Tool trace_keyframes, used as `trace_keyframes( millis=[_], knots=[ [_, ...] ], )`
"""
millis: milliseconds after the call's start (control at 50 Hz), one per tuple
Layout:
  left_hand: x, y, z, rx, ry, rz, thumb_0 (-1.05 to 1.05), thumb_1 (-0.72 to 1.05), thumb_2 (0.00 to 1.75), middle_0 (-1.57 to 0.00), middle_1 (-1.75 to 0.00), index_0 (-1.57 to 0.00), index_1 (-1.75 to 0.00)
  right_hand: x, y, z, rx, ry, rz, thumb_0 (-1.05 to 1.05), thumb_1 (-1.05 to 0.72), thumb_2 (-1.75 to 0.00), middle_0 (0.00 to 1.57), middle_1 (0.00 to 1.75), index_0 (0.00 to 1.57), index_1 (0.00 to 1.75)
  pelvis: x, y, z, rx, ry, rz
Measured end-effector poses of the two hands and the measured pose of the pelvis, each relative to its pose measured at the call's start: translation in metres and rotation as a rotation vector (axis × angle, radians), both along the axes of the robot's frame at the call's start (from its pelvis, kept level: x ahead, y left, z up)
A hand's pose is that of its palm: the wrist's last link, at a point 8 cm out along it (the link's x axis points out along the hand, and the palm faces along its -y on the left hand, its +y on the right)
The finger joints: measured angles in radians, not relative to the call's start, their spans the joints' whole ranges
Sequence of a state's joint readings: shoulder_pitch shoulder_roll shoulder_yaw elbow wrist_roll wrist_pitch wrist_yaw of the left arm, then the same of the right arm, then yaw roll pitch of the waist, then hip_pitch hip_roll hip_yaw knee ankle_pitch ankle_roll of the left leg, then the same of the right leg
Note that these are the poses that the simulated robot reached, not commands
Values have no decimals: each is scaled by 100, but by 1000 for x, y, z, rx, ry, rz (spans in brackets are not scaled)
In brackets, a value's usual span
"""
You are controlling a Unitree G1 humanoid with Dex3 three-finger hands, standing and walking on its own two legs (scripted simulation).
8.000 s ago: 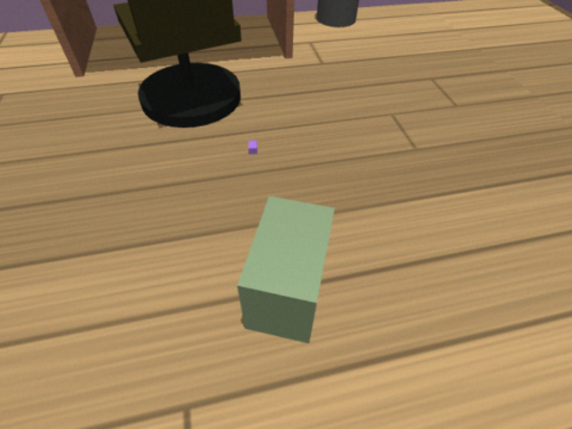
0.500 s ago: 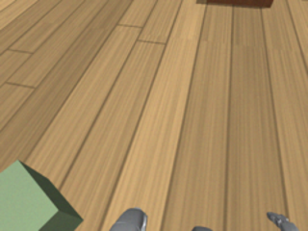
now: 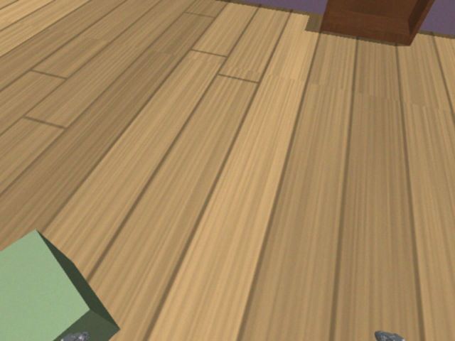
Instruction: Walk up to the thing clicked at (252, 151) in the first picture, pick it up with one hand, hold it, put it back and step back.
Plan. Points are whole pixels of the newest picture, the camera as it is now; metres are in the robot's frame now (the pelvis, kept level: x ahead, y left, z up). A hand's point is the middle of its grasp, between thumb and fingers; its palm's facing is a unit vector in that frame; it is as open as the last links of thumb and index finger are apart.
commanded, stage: walk up
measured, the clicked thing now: out of the picture +0.56 +1.43 -0.74
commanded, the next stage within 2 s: stand in 0.30 s
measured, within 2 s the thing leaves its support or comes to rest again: neither
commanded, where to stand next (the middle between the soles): +0.06 -0.02 m, yaw -1 degrees
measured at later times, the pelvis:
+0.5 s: pelvis +0.00 -0.02 +0.02, yaw +0 degrees
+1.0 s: pelvis +0.02 -0.03 +0.02, yaw -1 degrees
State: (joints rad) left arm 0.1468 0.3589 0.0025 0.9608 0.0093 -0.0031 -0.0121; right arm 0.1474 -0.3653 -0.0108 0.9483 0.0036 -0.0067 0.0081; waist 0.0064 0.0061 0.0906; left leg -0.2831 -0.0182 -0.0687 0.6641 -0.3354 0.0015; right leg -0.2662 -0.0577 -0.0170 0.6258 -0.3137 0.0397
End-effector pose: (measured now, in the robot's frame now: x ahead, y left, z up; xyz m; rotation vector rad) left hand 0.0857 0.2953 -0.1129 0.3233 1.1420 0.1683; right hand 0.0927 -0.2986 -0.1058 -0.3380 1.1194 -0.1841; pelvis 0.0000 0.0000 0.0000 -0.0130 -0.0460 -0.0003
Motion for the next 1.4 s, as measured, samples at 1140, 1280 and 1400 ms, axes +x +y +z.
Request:
trace_keyframes(
  millis=[1140,1280,1400],
  knots=[
    [21,-28,19,11,84,18,1,90,89,-20,-30,-21,-30,-8,-30,7,18,134,-56,1,-91,-90,20,30,21,30,23,-30,24,10,28,-13],
    [25,-27,20,12,75,23,1,90,89,-20,-30,-21,-30,3,-29,8,17,112,-49,1,-91,-90,20,30,21,30,26,-30,24,11,23,-13],
    [24,-27,20,12,71,24,1,90,89,-20,-30,-21,-30,8,-28,9,19,98,-43,1,-91,-90,20,30,21,30,26,-30,24,10,20,-12]
  ],
)
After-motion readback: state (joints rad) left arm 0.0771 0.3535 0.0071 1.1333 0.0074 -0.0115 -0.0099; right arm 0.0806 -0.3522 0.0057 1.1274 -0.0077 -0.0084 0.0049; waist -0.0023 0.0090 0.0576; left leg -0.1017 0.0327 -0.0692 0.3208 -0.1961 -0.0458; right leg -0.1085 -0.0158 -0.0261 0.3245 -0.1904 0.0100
